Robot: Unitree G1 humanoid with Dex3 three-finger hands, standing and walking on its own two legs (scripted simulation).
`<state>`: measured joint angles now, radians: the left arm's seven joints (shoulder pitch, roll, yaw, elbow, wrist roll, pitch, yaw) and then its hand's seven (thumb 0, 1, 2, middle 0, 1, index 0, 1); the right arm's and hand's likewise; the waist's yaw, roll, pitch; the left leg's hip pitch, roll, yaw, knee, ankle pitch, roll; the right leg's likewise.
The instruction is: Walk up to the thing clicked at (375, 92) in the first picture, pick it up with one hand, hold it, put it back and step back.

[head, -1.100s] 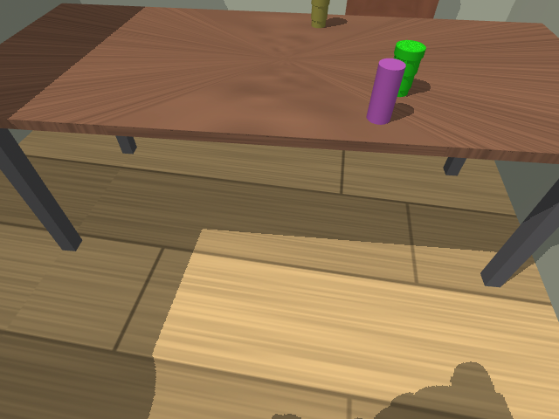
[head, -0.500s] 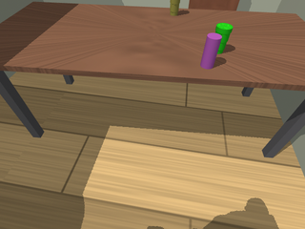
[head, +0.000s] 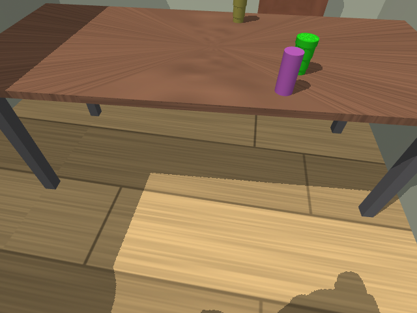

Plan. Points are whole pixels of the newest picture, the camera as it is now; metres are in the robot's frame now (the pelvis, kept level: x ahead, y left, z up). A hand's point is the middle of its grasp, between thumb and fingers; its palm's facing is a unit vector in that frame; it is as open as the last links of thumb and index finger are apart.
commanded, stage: stand
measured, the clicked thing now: (288, 72) +0.86 -0.27 +0.02
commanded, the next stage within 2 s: walk up in 0.02 s
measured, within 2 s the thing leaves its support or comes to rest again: neither
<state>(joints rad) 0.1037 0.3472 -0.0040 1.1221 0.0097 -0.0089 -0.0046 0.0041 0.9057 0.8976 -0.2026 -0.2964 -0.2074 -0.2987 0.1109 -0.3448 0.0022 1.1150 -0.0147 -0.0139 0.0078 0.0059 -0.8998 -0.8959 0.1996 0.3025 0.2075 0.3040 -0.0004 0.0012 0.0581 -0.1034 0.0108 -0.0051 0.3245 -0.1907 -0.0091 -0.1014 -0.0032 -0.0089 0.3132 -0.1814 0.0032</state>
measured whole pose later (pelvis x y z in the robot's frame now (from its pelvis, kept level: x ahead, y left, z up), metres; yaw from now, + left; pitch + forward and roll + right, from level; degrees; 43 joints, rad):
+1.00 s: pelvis +0.25 +0.13 -0.02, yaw -15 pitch -3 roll +0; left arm 0.34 0.39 0.03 0.81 0.01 -0.07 0.01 0.00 0.90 0.90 -0.21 -0.30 -0.21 -0.30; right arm 0.25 -0.44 -0.08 0.79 -0.02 0.01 0.06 0.01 -0.90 -0.90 0.20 0.30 0.21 0.30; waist 0.01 0.07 0.12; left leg -0.48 0.10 -0.03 0.89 -0.35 -0.01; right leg -0.23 -0.01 0.05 0.58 -0.30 0.01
